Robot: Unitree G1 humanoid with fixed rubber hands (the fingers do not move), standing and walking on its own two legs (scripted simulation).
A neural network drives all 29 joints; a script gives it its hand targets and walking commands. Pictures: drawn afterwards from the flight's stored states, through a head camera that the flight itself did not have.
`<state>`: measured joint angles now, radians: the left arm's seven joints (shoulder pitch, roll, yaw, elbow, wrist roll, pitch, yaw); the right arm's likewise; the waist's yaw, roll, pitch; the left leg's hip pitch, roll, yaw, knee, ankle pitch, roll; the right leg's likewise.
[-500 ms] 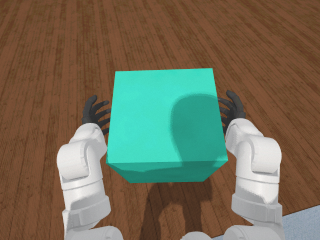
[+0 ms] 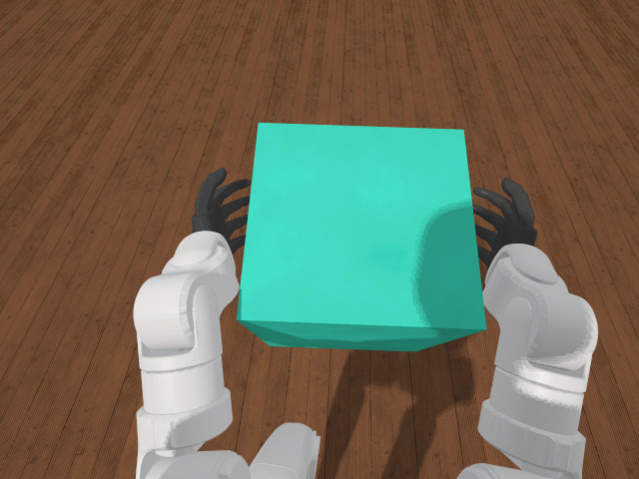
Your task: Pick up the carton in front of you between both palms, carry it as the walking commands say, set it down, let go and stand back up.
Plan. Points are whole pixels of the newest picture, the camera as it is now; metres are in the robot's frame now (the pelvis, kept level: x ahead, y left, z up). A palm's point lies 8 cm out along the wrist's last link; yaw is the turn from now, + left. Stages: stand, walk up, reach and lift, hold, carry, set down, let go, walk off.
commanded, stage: carry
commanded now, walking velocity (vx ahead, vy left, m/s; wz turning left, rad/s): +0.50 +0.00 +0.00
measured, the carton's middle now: (350, 256) +0.37 +0.05 +0.06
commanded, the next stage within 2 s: none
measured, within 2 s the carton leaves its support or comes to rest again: neither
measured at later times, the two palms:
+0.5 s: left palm (300, 52) +0.68 +0.17 +0.14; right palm (506, 78) +0.65 -0.13 +0.15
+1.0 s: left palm (336, 9) +0.90 +0.14 +0.11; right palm (495, 24) +0.90 -0.16 +0.11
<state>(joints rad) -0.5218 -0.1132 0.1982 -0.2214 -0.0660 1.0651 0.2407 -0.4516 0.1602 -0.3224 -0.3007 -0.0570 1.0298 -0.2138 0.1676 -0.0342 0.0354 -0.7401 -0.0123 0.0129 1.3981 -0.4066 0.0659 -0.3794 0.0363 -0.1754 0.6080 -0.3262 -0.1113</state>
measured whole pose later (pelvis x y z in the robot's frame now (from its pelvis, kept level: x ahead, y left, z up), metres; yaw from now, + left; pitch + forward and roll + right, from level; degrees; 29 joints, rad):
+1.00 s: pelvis +0.67 -0.01 +0.03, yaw -1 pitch +4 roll +1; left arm 0.10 -0.14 0.03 -0.53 0.01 1.11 0.14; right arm 0.09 0.14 -0.03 -0.54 -0.03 1.12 -0.14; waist 0.01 0.00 -0.11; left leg -0.56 0.10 0.11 0.68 -0.20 -0.02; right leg -0.08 -0.04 -0.20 0.27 -0.26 -0.02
